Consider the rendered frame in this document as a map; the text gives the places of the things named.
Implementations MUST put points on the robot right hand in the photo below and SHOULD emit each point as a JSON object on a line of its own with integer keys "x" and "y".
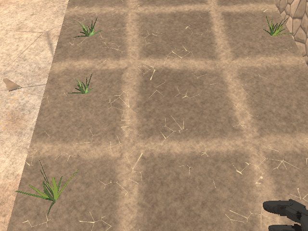
{"x": 291, "y": 209}

